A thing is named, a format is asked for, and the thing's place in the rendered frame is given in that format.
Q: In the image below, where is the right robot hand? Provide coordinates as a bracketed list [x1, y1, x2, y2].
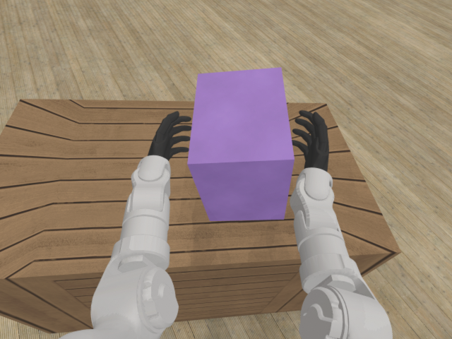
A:
[292, 110, 329, 172]

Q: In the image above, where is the right robot forearm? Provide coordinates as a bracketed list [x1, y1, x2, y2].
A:
[290, 167, 378, 302]

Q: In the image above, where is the left robot upper arm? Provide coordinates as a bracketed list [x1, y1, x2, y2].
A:
[59, 266, 179, 339]

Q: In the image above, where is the carton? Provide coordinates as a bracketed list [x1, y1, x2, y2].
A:
[187, 67, 295, 221]

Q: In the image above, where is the right robot upper arm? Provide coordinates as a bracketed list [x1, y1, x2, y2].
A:
[299, 285, 393, 339]

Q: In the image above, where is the pedestal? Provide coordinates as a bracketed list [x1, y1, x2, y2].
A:
[0, 99, 401, 333]

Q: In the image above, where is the left robot hand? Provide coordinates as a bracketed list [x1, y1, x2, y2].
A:
[148, 111, 191, 161]

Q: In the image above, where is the left robot forearm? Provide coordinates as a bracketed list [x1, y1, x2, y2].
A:
[90, 155, 171, 323]

